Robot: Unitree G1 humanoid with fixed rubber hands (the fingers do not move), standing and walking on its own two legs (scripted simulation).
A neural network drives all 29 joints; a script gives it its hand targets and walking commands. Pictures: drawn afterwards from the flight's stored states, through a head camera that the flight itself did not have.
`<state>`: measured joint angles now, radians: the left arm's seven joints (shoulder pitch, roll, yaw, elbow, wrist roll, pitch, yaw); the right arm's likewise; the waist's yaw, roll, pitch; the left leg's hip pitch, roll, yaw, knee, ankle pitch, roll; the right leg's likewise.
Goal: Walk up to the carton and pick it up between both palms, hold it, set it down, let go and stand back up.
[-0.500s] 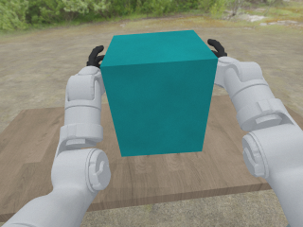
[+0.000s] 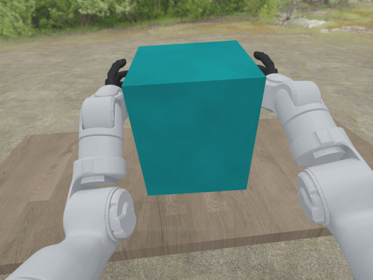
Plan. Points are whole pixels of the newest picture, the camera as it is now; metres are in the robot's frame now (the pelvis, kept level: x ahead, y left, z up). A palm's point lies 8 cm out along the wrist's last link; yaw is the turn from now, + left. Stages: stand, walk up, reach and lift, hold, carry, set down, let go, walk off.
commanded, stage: hold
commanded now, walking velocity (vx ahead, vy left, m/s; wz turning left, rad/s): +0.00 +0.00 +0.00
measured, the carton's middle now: (192, 117) +0.38 +0.00 +0.25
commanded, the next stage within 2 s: none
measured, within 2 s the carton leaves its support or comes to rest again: neither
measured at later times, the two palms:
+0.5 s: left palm (114, 94) +0.37 +0.15 +0.31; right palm (267, 85) +0.37 -0.15 +0.32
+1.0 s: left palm (115, 93) +0.37 +0.15 +0.31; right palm (268, 87) +0.37 -0.15 +0.31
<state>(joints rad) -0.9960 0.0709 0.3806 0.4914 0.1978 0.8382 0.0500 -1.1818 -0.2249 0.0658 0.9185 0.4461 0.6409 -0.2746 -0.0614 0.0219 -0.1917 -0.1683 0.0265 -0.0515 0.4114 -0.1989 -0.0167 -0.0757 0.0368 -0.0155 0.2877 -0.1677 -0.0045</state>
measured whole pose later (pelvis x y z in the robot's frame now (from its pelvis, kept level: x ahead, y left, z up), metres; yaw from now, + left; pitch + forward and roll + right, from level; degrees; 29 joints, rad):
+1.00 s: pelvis +0.00 +0.00 +0.00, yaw +0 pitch -2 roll -2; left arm -1.03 0.08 0.38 0.55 0.20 0.83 0.05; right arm -1.21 -0.23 0.07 0.98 0.44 0.62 -0.26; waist -0.05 0.02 -0.20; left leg -0.18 0.03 -0.04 0.40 -0.19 -0.02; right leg -0.10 0.04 -0.01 0.29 -0.16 -0.01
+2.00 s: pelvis +0.00 +0.00 +0.00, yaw +0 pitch -1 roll -2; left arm -1.12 0.11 0.38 0.67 0.18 0.82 0.06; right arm -1.29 -0.24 0.03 1.06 0.43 0.64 -0.26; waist -0.05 0.01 -0.23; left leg -0.20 0.03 -0.05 0.40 -0.18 -0.02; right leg -0.10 0.04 -0.01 0.27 -0.15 -0.01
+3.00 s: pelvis +0.00 +0.00 +0.00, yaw -1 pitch -1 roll -2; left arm -1.02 0.09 0.36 0.53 0.18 0.83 0.06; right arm -1.21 -0.24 0.08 0.96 0.46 0.64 -0.26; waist -0.06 0.03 -0.22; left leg -0.20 0.03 -0.05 0.41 -0.19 -0.01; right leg -0.11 0.04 0.00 0.29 -0.16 0.00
